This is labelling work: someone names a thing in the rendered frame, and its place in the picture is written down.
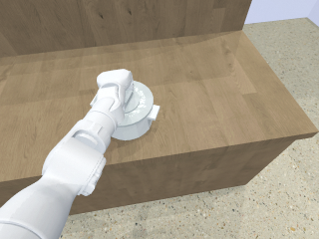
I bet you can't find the table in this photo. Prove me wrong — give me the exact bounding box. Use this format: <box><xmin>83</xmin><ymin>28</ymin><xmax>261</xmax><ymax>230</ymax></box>
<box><xmin>0</xmin><ymin>0</ymin><xmax>319</xmax><ymax>216</ymax></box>

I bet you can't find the knob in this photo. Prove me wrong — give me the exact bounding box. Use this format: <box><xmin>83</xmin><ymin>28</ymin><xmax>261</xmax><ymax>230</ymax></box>
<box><xmin>125</xmin><ymin>90</ymin><xmax>134</xmax><ymax>106</ymax></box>

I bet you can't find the robot left forearm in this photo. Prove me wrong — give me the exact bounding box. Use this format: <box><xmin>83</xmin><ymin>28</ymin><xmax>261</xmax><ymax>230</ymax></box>
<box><xmin>42</xmin><ymin>81</ymin><xmax>126</xmax><ymax>175</ymax></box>

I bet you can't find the left robot upper arm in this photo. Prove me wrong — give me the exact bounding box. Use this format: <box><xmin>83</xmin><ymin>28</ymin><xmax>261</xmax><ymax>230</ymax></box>
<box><xmin>0</xmin><ymin>137</ymin><xmax>107</xmax><ymax>239</ymax></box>

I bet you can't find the lid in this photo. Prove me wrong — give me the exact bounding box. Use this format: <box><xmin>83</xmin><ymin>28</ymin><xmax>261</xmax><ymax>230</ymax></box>
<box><xmin>94</xmin><ymin>81</ymin><xmax>154</xmax><ymax>127</ymax></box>

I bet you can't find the pot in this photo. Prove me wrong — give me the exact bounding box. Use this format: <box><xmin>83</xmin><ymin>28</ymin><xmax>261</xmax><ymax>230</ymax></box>
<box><xmin>90</xmin><ymin>95</ymin><xmax>160</xmax><ymax>140</ymax></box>

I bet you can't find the left robot hand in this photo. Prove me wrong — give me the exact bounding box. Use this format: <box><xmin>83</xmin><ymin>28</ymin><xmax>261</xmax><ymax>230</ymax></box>
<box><xmin>97</xmin><ymin>69</ymin><xmax>135</xmax><ymax>111</ymax></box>

